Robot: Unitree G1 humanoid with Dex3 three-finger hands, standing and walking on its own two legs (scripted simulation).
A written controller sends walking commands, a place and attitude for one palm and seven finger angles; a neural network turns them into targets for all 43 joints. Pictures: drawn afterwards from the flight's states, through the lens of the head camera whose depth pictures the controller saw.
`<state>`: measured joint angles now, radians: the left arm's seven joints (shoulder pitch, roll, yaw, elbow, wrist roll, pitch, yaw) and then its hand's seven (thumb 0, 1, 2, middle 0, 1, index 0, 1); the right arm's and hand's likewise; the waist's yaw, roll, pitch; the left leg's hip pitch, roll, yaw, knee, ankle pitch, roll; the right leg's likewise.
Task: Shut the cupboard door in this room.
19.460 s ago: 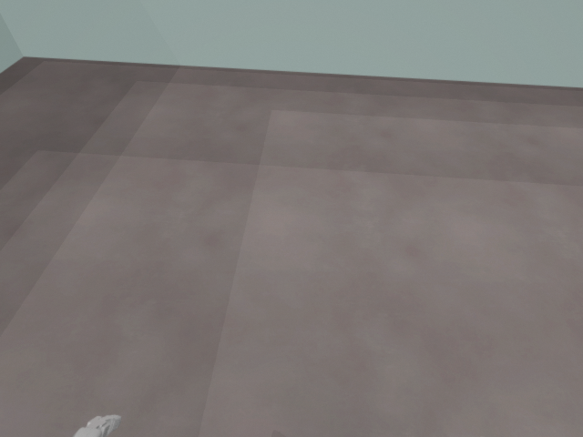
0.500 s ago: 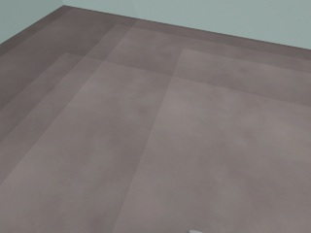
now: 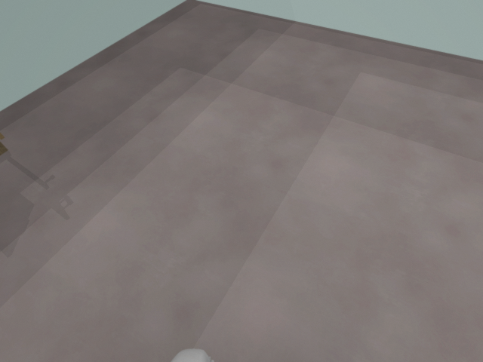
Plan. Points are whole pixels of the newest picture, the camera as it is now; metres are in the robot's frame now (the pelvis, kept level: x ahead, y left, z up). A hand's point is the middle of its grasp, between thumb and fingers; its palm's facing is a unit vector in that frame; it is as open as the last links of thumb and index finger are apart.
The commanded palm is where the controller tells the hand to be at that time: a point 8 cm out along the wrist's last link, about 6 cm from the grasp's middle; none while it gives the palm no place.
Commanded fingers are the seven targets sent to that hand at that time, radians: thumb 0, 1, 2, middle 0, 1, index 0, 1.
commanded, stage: turn or walk to find it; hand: left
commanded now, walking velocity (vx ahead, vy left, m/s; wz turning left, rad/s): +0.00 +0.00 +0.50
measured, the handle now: out of the picture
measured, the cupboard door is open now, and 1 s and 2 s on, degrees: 87 87 87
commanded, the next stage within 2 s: none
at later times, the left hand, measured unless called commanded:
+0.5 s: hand out of the picture +0.04 +0.27 -0.16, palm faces +0.25 -0.93 -0.25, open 7.4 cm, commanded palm none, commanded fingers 0.00 0.90 0.90 -0.20 -0.30 -0.20 -0.30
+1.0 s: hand out of the picture -0.04 +0.18 -0.15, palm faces +0.51 -0.82 -0.27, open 7.4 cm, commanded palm none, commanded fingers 0.00 0.90 0.90 -0.20 -0.30 -0.20 -0.30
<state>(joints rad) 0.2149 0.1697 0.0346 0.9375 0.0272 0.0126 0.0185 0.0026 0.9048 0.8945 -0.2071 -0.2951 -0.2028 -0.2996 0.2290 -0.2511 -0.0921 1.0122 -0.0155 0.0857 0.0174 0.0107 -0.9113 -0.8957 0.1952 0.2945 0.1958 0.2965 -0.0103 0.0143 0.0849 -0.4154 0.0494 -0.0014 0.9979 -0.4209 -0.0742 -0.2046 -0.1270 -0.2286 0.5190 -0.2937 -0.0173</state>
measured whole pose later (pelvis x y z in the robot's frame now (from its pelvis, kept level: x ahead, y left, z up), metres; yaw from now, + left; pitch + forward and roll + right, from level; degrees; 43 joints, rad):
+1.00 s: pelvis +0.00 -0.01 +0.00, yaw +30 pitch -1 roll +3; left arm 0.24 0.16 0.03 0.94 0.02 0.00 0.01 0.00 0.90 0.89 -0.21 -0.30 -0.20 -0.30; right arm 0.23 -0.26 -0.10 1.00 -0.02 0.09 0.03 0.01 -0.91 -0.90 0.19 0.29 0.20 0.30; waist -0.01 0.03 0.07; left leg -0.44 0.06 -0.01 1.06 -0.38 -0.08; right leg -0.17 -0.11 -0.24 0.49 -0.31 -0.03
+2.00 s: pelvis +0.26 +0.23 +0.00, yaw +51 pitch -1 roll +0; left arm 0.29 0.18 0.05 1.09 0.03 -0.06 0.01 -0.01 0.94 0.89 -0.20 -0.29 -0.20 -0.30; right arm 0.23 -0.20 -0.08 1.03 -0.03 0.00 0.02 0.01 -0.91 -0.90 0.19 0.29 0.19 0.30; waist -0.01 0.02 0.03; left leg -0.57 0.12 0.03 1.06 -0.19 -0.01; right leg -0.16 -0.06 -0.24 0.43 -0.25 -0.03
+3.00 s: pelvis +0.55 +0.57 +0.00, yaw +53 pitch -1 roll +1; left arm 0.26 0.17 0.05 1.08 0.02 -0.07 0.01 -0.01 0.94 0.89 -0.20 -0.29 -0.20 -0.30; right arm 0.22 -0.19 -0.08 1.05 -0.03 -0.02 0.01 0.01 -0.91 -0.90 0.19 0.29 0.20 0.30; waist -0.01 0.04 0.05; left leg -0.57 0.13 0.03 1.14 -0.19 -0.02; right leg -0.18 -0.02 -0.19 0.44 -0.24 -0.07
